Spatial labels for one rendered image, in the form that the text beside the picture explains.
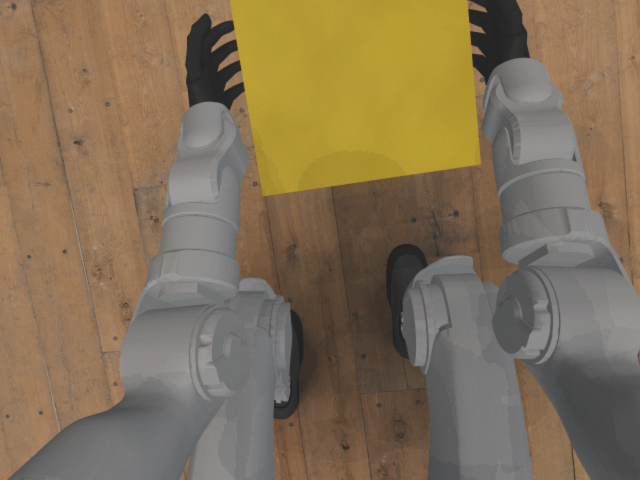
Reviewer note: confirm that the robot foot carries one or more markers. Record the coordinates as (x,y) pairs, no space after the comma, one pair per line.
(404,262)
(284,409)

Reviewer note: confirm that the robot left forearm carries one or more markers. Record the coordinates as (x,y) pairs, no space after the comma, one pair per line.
(196,262)

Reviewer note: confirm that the left robot upper arm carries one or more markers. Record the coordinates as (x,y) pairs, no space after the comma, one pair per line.
(177,365)

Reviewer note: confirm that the right robot upper arm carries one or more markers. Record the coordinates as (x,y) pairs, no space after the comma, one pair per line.
(577,330)

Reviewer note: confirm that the robot left hand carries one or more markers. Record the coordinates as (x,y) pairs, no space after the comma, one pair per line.
(203,81)

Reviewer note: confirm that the robot right forearm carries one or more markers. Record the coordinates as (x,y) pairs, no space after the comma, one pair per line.
(547,217)

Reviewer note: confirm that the right robot foot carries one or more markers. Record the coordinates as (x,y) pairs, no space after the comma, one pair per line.
(404,262)

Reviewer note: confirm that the carton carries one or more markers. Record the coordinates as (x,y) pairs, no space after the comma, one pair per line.
(347,91)

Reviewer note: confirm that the robot right hand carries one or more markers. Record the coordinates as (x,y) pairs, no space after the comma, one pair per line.
(505,38)

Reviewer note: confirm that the left robot foot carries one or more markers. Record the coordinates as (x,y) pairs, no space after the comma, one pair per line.
(284,409)

